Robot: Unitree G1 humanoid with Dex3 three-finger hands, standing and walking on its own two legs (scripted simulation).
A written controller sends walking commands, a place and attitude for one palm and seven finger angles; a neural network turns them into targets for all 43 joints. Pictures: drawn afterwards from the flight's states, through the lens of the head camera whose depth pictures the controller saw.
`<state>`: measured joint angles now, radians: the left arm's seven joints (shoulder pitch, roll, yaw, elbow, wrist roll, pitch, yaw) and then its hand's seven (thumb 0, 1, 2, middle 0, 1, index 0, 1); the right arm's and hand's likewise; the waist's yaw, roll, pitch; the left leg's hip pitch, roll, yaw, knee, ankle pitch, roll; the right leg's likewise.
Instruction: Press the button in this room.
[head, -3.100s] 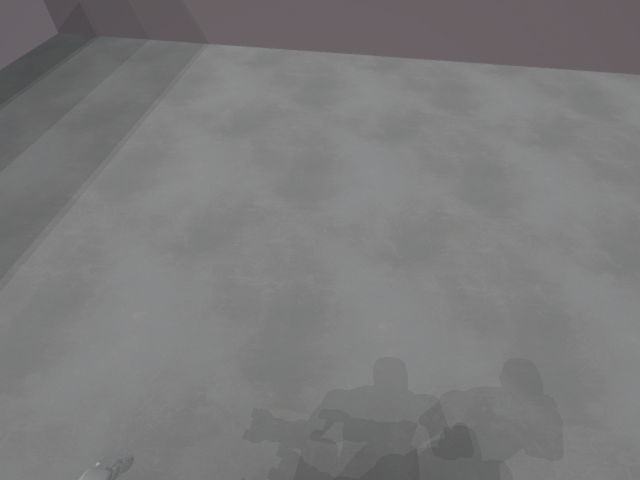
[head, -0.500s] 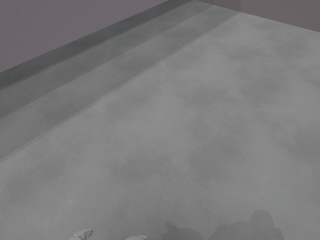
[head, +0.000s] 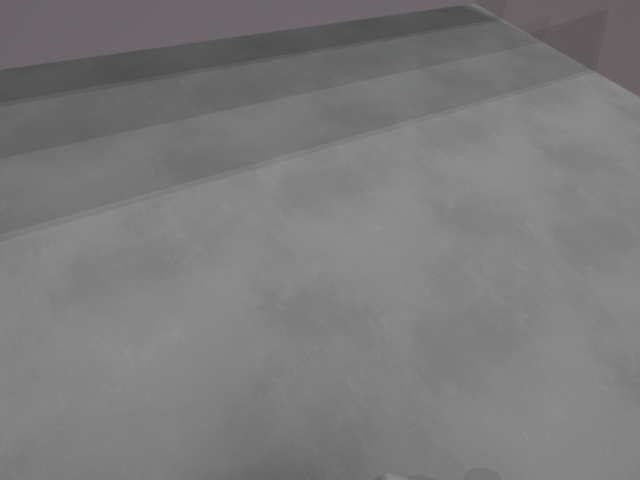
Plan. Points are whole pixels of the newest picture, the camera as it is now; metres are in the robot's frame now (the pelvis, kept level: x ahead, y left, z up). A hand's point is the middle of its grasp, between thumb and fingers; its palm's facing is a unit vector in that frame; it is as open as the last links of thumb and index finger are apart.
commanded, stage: turn or walk to find it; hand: left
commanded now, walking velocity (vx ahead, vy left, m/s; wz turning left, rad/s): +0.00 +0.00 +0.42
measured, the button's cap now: out of the picture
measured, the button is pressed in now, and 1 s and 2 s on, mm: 0 0 0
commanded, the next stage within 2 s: none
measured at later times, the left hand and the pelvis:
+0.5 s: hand out of the picture +0.04 +0.17 -0.14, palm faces +0.20 -0.94 -0.28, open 7.3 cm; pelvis -0.04 -0.04 +0.00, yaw +12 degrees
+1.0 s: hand out of the picture -0.14 +0.20 -0.18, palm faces +0.46 -0.86 -0.24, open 7.3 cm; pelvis -0.06 +0.00 +0.00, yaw +25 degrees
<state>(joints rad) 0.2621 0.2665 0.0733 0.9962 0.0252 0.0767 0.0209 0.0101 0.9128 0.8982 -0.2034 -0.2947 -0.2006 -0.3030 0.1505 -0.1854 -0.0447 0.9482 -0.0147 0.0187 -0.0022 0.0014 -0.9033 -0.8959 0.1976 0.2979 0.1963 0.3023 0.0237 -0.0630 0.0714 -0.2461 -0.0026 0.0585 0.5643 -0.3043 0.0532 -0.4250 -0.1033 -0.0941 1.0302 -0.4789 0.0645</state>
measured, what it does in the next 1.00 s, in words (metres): steps on the spot, turning left: right foot, then left foot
